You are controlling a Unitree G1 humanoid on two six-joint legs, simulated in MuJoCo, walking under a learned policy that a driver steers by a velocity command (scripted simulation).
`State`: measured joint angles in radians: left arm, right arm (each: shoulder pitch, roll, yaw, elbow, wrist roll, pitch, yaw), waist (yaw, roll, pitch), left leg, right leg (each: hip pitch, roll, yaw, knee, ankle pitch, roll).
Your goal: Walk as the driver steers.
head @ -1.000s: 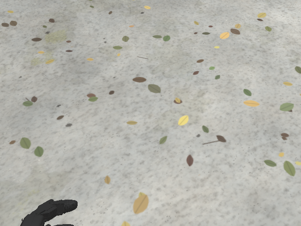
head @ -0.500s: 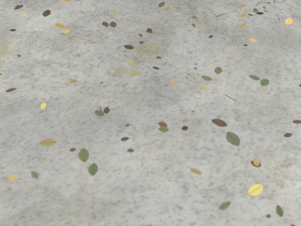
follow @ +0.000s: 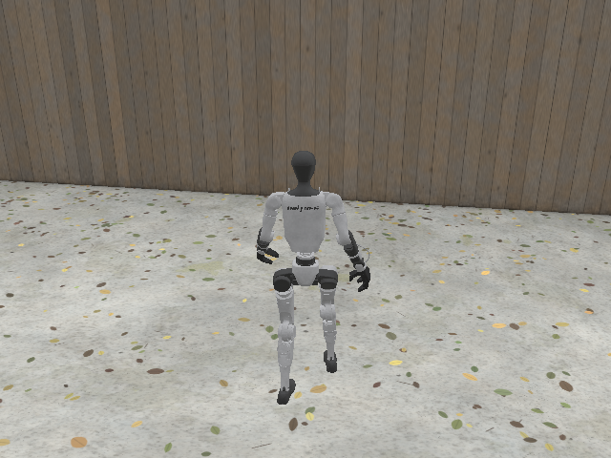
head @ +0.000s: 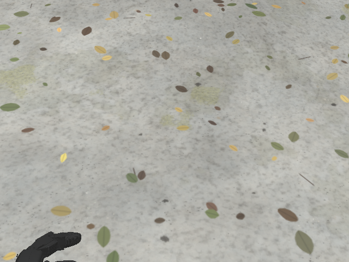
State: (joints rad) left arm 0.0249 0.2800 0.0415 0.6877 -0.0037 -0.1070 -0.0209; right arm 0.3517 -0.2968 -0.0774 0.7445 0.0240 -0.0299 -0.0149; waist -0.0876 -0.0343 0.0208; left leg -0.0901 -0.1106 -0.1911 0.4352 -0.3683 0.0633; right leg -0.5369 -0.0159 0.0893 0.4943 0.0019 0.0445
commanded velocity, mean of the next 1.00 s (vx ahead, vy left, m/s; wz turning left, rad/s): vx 0.11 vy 0.00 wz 0.05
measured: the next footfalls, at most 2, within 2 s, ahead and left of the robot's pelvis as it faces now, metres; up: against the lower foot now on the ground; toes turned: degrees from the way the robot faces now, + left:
right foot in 0.04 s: +0.20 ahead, -0.13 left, +0.00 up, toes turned +5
left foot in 0.48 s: +0.21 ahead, +0.14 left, +0.00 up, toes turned +13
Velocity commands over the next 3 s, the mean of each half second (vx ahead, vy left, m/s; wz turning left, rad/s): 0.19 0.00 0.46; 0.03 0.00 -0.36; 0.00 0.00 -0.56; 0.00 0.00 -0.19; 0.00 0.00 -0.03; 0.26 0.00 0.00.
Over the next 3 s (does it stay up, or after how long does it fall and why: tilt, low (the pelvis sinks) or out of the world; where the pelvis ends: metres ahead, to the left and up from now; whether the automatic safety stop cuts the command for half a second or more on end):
stays up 0.31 -0.05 0.01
